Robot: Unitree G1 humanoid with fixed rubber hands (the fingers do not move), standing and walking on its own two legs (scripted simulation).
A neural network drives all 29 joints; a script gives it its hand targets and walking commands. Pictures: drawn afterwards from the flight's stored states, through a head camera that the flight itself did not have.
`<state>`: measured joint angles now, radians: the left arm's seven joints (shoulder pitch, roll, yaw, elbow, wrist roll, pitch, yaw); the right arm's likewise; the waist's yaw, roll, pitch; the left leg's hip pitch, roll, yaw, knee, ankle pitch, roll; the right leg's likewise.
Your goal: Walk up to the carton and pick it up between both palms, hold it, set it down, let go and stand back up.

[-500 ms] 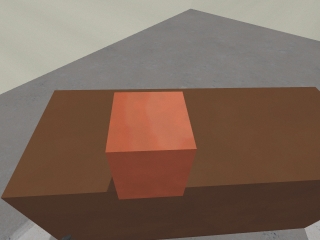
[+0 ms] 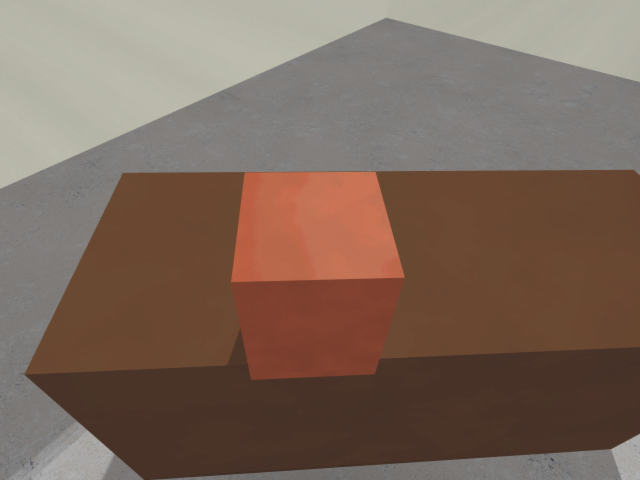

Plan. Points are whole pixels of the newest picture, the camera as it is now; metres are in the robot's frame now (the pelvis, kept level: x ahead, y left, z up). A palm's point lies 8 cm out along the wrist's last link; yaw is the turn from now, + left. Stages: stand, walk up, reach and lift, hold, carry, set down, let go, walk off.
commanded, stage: stand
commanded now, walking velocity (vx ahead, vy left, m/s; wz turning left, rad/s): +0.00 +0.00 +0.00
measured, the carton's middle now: (312, 277) +0.41 +0.02 +0.01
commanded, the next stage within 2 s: none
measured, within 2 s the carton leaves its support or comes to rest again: neither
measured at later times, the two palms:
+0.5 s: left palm out of the picture +0.01 +0.26 -0.13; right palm out of the picture +0.02 -0.25 -0.12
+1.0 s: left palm out of the picture +0.03 +0.25 -0.12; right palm out of the picture +0.03 -0.26 -0.13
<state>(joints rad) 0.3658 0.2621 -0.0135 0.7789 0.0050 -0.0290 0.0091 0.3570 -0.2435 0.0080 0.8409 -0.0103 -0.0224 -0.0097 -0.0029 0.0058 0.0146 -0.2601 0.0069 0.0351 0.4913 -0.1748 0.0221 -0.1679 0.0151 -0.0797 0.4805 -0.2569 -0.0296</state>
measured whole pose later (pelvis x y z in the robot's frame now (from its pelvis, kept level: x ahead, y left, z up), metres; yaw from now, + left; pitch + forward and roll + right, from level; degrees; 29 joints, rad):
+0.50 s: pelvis -0.01 +0.01 +0.00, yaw +0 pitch -3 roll -1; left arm 0.40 0.25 -0.01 0.85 0.01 -0.02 0.02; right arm 0.36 -0.24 -0.01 0.87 -0.01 -0.01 -0.02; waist 0.00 0.00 0.02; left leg -0.28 -0.01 0.04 0.48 -0.16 0.03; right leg -0.20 0.00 -0.07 0.50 -0.25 -0.02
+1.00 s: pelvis +0.01 -0.01 +0.00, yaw +0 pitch -2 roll +0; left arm 0.37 0.24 -0.01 0.88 0.00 -0.02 0.02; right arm 0.35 -0.23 0.00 0.90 -0.01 -0.01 -0.03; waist -0.01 0.00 0.03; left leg -0.26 0.00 0.04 0.47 -0.18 0.02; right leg -0.18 0.01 -0.07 0.48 -0.27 -0.03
